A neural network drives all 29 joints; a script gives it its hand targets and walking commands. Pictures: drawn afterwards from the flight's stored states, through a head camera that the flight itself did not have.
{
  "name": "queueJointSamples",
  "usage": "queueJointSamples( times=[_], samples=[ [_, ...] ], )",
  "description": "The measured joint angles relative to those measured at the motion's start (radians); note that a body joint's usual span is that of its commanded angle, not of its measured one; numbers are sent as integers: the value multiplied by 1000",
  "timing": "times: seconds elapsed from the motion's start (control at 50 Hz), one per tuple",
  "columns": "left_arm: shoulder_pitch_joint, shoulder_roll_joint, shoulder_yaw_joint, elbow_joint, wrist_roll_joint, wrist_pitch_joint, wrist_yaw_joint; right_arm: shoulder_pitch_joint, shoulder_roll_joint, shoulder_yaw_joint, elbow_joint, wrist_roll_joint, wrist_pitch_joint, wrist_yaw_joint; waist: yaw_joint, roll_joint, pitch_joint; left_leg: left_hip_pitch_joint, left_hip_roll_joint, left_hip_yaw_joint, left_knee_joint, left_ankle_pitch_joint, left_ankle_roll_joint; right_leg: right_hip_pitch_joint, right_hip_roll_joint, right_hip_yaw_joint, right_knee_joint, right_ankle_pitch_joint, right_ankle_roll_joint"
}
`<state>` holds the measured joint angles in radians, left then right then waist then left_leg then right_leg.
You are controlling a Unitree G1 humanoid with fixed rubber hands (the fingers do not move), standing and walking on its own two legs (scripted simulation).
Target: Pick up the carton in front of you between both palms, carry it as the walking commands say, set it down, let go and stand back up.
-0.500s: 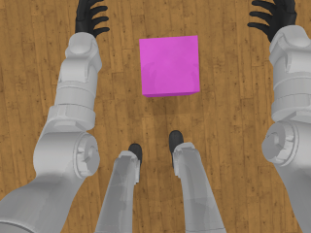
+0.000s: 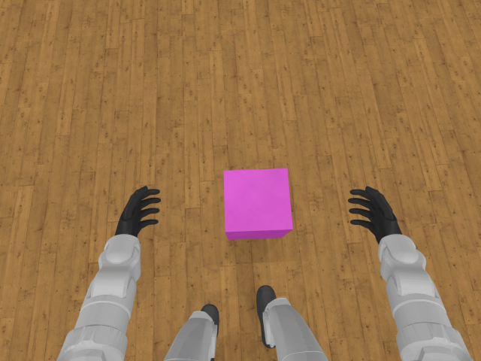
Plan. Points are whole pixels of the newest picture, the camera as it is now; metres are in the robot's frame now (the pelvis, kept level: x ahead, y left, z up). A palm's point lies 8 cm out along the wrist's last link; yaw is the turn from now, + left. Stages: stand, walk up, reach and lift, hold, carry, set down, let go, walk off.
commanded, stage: let go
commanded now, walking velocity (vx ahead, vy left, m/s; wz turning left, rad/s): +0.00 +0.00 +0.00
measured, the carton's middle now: (255, 207) +0.46 -0.06 -0.61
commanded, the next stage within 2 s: stand in 0.80 s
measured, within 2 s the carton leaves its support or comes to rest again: neither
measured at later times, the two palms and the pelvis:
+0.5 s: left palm (54, 313) +0.20 +0.26 -0.03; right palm (389, 308) +0.19 -0.20 -0.03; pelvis +0.03 +0.03 +0.04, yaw -1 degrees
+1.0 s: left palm (63, 328) +0.17 +0.27 -0.07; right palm (412, 320) +0.17 -0.24 -0.05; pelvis +0.06 +0.02 +0.03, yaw -3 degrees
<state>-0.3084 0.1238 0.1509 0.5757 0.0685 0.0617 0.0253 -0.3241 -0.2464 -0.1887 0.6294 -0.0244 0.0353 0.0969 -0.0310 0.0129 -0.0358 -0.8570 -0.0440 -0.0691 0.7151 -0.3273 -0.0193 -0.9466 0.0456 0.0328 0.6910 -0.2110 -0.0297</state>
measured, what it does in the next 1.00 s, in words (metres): shifts its weight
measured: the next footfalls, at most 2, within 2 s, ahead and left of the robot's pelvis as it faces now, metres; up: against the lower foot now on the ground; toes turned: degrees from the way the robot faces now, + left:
none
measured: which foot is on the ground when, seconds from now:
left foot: down 0.00-1.00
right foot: down 0.00-1.00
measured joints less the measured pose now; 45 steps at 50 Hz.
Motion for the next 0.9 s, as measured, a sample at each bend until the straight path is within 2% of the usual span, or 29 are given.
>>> queueJointSamples(
  times=[0.24,0.34,0.44,0.64,0.76,0.8,0.9],
  samples=[
    [367,45,-73,-72,-47,-58,-50,404,32,107,-132,31,-41,-29,14,-1,60,437,3,1,-168,11,30,440,-5,10,-170,5,20],
    [481,65,-92,-105,-57,-46,-63,522,35,132,-173,29,-22,-33,22,3,76,611,6,3,-240,17,40,615,-6,15,-243,12,27],
    [530,80,-105,-130,-64,-7,-78,565,27,145,-200,26,25,-30,30,9,94,719,4,6,-265,12,49,723,-9,20,-268,6,33],
    [522,80,-115,-151,-59,60,-90,546,25,145,-214,16,96,-24,33,17,138,803,5,9,-257,-6,53,804,-7,23,-258,-12,35],
    [517,77,-114,-152,-53,68,-89,551,28,142,-220,13,101,-27,33,15,147,814,9,7,-261,-6,49,815,-3,20,-261,-12,30],
    [521,81,-117,-138,-59,53,-77,552,24,148,-231,6,129,-42,33,11,138,807,11,10,-257,-8,47,803,-1,23,-249,-16,28],
    [570,111,-126,22,-25,-60,-23,576,0,154,-118,-25,-4,-104,26,4,30,714,20,20,-208,-44,39,706,10,28,-199,-48,27]
  ],
)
